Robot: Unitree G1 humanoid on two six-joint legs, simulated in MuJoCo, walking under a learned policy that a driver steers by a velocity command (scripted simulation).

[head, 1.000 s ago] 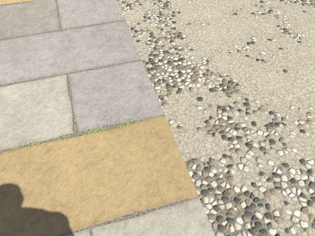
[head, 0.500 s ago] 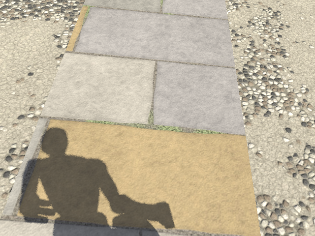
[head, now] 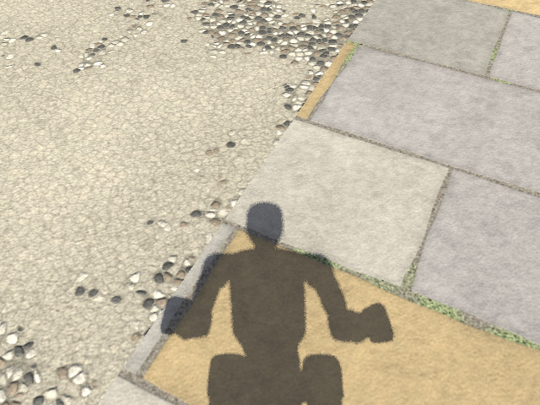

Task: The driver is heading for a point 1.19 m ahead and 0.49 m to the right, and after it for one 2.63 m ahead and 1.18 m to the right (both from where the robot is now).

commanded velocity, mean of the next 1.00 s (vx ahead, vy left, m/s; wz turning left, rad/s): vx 0.43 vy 0.00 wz -0.65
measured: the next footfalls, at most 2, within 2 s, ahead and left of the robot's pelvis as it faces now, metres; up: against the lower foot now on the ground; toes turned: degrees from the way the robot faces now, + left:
left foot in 0.28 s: +0.09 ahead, +0.12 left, +0.00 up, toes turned -21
right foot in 0.88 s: +0.23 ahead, -0.31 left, +0.00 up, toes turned -49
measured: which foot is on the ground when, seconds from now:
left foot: up 0.00-0.26, down 0.28-0.86, up 0.88-1.00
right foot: down 0.00-0.28, up 0.30-0.86, down 0.88-1.00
